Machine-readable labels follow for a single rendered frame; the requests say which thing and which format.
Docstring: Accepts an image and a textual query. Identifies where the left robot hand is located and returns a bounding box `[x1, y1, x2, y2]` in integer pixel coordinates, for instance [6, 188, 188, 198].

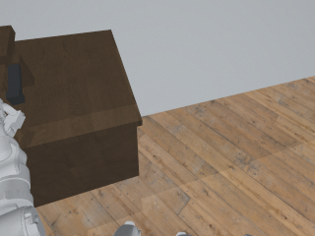
[0, 98, 26, 138]

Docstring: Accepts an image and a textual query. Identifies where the robot left shin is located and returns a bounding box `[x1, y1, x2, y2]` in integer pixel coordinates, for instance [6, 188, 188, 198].
[125, 220, 135, 226]

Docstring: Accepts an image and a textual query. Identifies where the tap lever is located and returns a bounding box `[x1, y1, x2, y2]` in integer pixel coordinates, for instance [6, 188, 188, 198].
[6, 63, 26, 106]

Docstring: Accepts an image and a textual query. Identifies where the robot left forearm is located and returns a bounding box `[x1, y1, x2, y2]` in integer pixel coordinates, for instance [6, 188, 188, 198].
[0, 136, 34, 215]

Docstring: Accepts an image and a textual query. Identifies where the left robot thigh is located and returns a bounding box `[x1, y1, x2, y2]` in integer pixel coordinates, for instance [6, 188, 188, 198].
[113, 224, 141, 236]

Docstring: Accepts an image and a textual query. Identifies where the counter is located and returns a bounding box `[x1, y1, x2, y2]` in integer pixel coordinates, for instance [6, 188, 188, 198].
[0, 25, 143, 207]

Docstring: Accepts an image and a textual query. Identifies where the left robot upper arm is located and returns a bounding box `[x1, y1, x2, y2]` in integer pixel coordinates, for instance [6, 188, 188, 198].
[0, 206, 46, 236]

